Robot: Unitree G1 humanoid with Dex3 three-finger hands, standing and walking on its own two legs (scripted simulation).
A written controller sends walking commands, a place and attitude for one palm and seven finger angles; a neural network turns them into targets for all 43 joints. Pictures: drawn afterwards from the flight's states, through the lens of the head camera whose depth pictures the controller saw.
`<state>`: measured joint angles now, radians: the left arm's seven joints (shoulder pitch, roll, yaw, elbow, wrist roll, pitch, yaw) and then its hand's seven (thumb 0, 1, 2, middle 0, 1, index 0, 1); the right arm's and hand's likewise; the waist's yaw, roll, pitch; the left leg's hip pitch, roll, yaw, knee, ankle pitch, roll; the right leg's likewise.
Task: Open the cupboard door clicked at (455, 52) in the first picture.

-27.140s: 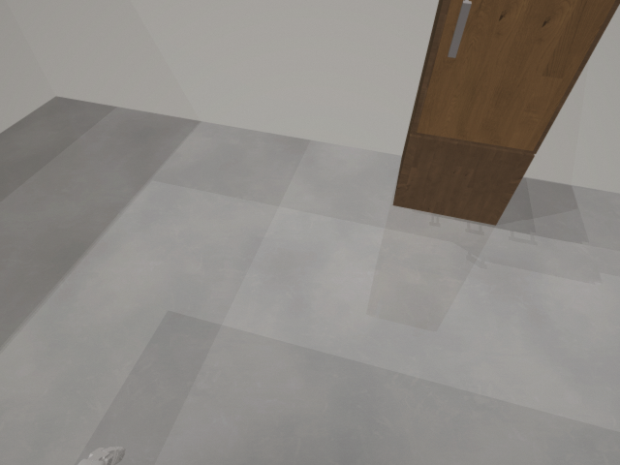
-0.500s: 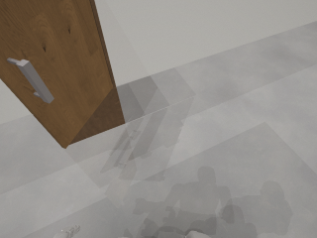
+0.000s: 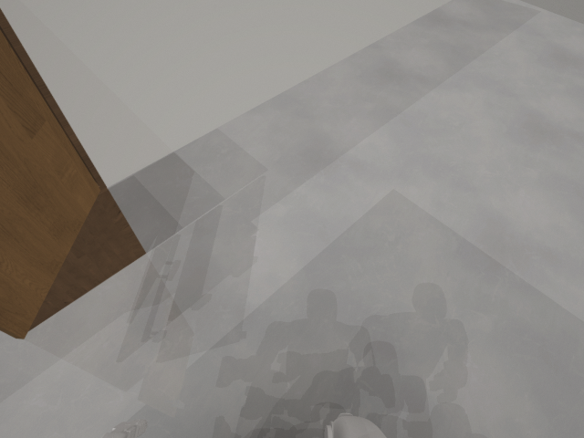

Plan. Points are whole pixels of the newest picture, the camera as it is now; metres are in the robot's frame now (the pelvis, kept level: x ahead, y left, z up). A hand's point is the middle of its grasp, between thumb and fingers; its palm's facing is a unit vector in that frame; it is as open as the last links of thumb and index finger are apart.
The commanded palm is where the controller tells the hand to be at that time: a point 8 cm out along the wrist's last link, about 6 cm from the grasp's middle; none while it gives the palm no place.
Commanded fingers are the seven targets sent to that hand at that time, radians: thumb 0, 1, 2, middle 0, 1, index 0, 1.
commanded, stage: walk to a spot facing it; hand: left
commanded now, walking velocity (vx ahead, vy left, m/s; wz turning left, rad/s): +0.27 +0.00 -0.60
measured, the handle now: out of the picture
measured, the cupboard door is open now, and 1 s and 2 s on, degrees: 42 42 42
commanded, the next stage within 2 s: turn to face it in 1.42 s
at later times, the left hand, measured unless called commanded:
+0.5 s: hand (194, 409) +0.17 +0.17 -0.18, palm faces -0.26 -0.95 -0.18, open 7.4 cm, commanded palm none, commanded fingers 0.00 0.90 0.90 -0.20 -0.30 -0.20 -0.30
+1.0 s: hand (337, 254) +0.47 -0.06 -0.16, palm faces -0.55 -0.81 -0.20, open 7.4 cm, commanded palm none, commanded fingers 0.00 0.90 0.90 -0.20 -0.30 -0.20 -0.30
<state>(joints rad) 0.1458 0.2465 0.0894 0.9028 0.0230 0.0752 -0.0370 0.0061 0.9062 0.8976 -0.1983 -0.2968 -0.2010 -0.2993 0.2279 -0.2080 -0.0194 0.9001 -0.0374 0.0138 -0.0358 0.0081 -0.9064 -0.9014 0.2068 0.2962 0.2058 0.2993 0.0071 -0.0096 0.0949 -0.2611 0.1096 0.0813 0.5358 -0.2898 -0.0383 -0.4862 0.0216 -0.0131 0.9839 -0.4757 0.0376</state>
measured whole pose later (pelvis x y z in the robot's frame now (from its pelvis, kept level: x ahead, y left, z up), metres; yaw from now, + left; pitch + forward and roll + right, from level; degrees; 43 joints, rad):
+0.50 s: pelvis +0.11 -0.02 -0.01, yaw -19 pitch +1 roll -1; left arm 0.31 0.22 0.08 1.00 0.02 0.02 -0.03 0.01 0.90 0.90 -0.20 -0.30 -0.20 -0.30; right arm 0.17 -0.23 -0.04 0.87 -0.03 -0.06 -0.01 0.01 -0.91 -0.90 0.21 0.30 0.20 0.30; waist 0.02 -0.03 0.06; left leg -0.34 0.06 0.08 0.59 -0.27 0.00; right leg -0.31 0.05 0.09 0.85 -0.48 -0.03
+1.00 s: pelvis +0.27 -0.16 +0.00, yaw -31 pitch +0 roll +0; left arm 0.12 0.19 0.06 0.96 0.02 -0.04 -0.01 0.00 0.91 0.90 -0.20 -0.30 -0.20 -0.30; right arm 0.31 -0.19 -0.04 1.05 -0.03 0.00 0.00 0.01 -0.91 -0.90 0.20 0.30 0.20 0.30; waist -0.07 0.00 0.10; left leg -0.48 0.16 0.08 1.07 -0.37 -0.05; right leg -0.27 0.02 -0.08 0.51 -0.25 -0.07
